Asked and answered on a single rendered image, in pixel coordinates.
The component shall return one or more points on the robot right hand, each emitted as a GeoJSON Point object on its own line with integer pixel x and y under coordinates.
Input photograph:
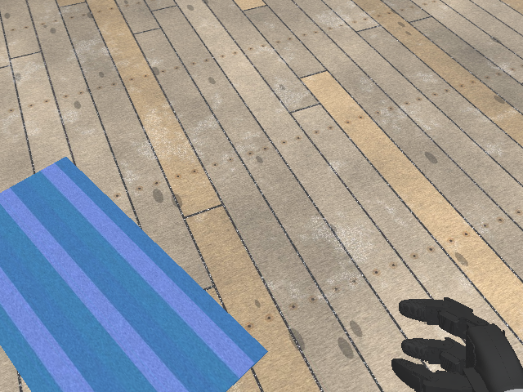
{"type": "Point", "coordinates": [487, 363]}

